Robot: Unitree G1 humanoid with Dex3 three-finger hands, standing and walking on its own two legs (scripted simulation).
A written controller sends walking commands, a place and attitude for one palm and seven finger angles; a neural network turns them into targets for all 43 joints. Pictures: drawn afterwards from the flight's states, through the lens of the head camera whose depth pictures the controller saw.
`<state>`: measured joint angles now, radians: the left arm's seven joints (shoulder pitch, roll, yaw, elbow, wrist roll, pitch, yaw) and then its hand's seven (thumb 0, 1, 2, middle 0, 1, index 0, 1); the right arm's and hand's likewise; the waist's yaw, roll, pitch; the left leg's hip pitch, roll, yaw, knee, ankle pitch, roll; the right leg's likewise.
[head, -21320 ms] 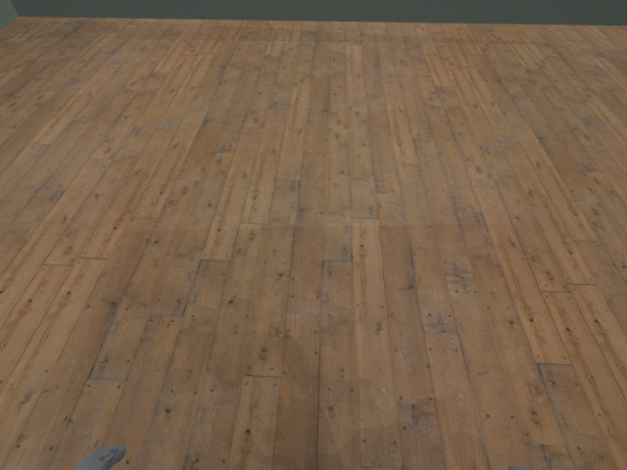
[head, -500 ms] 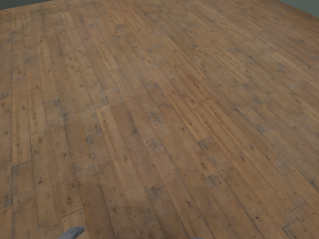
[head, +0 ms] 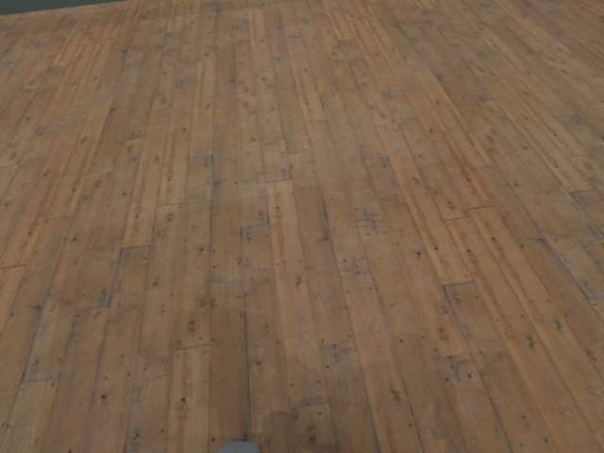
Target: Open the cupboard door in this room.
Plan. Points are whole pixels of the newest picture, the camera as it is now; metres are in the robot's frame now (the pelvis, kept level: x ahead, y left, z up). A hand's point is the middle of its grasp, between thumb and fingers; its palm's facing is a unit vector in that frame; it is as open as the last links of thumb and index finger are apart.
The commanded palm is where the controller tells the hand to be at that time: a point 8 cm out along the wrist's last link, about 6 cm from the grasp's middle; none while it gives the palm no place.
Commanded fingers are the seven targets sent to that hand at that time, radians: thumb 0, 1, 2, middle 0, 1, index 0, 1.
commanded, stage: turn or walk to find it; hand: left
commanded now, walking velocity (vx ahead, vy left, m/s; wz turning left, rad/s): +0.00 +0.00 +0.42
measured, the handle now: out of the picture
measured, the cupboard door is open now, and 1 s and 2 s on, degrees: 0 0 0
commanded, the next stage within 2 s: stand and wait in 0.68 s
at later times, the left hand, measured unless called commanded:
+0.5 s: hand out of the picture +0.04 +0.25 -0.16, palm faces +0.22 -0.94 -0.25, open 7.4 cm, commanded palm none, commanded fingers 0.00 0.90 0.90 -0.20 -0.30 -0.20 -0.30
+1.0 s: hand out of the picture -0.07 +0.20 -0.17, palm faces +0.46 -0.85 -0.24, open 7.4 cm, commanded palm none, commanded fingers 0.00 0.90 0.90 -0.20 -0.30 -0.20 -0.30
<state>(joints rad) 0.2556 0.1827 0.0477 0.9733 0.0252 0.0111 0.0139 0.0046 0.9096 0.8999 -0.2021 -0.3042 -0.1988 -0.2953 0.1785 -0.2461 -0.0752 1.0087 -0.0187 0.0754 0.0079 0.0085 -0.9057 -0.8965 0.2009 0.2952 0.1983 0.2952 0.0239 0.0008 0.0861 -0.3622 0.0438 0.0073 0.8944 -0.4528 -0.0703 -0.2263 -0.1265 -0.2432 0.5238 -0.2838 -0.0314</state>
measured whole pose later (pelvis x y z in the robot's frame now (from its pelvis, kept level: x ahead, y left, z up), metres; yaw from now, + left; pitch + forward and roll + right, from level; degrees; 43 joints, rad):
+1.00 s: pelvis -0.02 +0.00 -0.01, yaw +26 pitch +0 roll +1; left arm 0.24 0.20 0.05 0.96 0.03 0.01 0.01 0.00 0.91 0.90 -0.20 -0.30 -0.20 -0.30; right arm 0.16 -0.24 -0.07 1.00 -0.02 0.07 0.01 0.01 -0.91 -0.90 0.20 0.30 0.20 0.30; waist 0.02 -0.01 0.11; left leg -0.35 0.04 0.04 0.82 -0.45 -0.07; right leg -0.21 -0.14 -0.25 0.56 -0.33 0.00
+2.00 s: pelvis -0.03 -0.02 +0.00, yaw +55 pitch +0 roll +1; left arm 0.25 0.19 0.05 0.95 0.03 0.02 0.01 0.01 0.90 0.90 -0.20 -0.30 -0.20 -0.30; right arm 0.16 -0.25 -0.07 0.98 -0.02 0.07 0.01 0.01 -0.91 -0.90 0.20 0.30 0.20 0.30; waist 0.02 -0.01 0.10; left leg -0.35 0.05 0.04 0.83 -0.45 -0.07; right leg -0.23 -0.16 -0.27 0.56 -0.31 0.00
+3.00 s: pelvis -0.01 -0.02 +0.01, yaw +86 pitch -1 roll +2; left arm 0.37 0.17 0.05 1.02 0.02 -0.04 0.01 0.01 0.91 0.90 -0.20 -0.30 -0.20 -0.30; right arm 0.23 -0.26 -0.10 1.02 -0.04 0.07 0.04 0.01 -0.91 -0.90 0.20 0.30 0.20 0.30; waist 0.03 0.02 0.02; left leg -0.50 0.10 0.00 1.13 -0.25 -0.07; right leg -0.12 -0.12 -0.29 0.38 -0.24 -0.01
